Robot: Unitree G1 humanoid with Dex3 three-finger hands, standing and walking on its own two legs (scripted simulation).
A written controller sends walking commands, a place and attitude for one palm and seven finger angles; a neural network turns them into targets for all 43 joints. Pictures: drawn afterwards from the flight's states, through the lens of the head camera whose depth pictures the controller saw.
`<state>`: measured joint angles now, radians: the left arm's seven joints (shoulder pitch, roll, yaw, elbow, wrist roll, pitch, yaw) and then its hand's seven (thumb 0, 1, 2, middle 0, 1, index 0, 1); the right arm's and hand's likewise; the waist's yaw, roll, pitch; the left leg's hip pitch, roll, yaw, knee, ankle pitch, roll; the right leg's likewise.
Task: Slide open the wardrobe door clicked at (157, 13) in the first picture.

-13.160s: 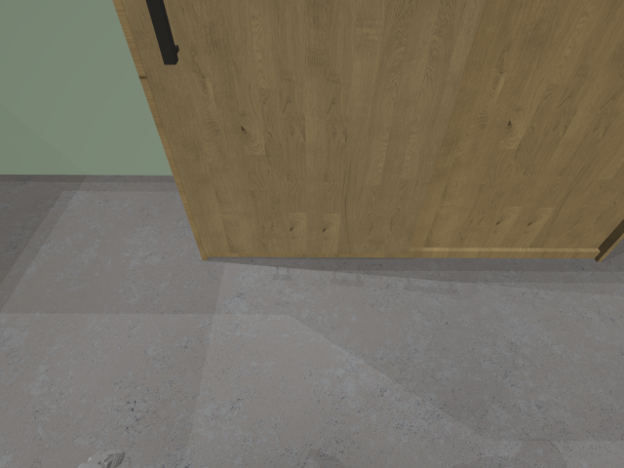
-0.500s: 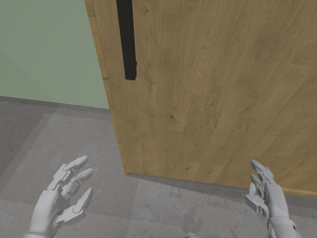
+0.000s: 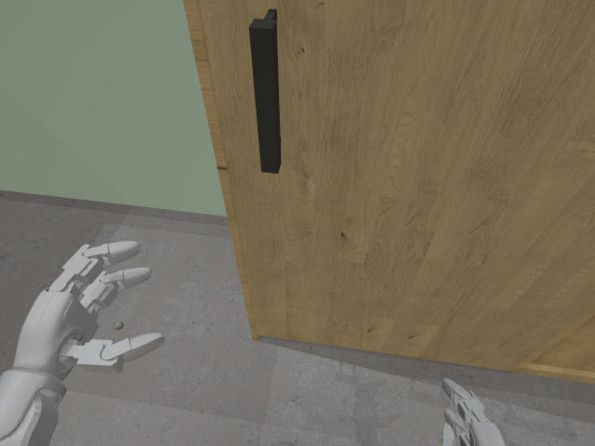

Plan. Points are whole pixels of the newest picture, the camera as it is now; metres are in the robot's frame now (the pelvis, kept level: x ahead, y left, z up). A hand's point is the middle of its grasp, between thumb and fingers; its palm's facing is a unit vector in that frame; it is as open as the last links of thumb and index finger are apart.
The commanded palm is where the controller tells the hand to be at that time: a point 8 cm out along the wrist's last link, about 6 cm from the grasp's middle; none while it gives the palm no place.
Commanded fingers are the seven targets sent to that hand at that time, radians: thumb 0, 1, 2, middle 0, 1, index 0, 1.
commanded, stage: raise the hand with hooked fingers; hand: left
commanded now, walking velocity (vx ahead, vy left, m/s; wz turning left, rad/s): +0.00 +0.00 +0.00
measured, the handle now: (271, 98) +0.53 +0.08 +0.21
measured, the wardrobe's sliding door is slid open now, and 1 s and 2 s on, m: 0.00 0.00 0.00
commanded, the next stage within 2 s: move the hooked fingers beside the handle in 1.20 s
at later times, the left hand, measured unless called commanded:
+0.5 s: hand (55, 240) +0.26 +0.26 +0.20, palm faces +0.02 -0.99 -0.11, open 13.8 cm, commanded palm +0.23 +0.30 +0.21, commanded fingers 0.00 -0.50 0.30 -0.30 -1.20 -0.30 -1.20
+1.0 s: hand (65, 204) +0.28 +0.25 +0.23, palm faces +0.00 -1.00 -0.10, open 14.0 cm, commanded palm +0.24 +0.29 +0.24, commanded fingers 0.00 -0.50 0.30 -0.30 -1.20 -0.30 -1.20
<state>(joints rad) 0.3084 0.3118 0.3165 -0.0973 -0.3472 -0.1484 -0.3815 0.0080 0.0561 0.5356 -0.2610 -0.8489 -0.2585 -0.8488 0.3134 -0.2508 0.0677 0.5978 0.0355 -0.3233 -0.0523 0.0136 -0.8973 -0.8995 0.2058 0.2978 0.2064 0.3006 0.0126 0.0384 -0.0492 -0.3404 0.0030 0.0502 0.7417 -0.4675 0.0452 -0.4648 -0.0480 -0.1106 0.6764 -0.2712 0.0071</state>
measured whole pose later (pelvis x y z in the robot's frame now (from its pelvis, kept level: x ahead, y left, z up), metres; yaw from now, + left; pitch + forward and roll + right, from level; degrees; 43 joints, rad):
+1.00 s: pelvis +0.00 -0.03 +0.02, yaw +0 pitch -2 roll -1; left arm -0.17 0.51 0.51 0.10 -0.35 0.23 -0.53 -0.01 -0.50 0.30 -0.30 -1.20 -0.30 -1.20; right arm 0.22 -0.30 0.08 0.58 0.08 -0.19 -0.06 0.01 -0.90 -0.90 0.20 0.30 0.20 0.30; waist 0.05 0.07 -0.02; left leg -0.09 0.01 0.05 0.46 -0.33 0.01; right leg -0.23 -0.02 -0.12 0.45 -0.18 -0.02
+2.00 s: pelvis +0.00 -0.02 +0.03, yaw +0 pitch -1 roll +0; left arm -0.42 0.40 0.33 0.26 -0.27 0.22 -0.39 -0.01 -0.50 0.30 -0.30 -1.20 -0.30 -1.20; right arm 0.23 -0.28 0.08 0.61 0.08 -0.16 -0.08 0.01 -0.90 -0.90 0.20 0.30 0.20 0.30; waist 0.04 0.06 -0.02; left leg -0.10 0.00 0.05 0.43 -0.31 0.02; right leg -0.25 -0.03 -0.11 0.44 -0.17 -0.02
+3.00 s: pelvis +0.00 -0.02 +0.03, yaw -1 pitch +4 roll +0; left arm -0.92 0.41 0.29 0.93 -0.15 0.01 -0.25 -0.01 -0.50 0.30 -0.30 -1.20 -0.30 -1.20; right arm 0.33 -0.29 0.06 0.67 0.06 -0.10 -0.08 0.01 -0.90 -0.90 0.20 0.30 0.20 0.30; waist -0.06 0.03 -0.02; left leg -0.20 0.00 0.07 0.42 -0.30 0.02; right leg -0.36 -0.02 -0.09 0.43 -0.14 -0.02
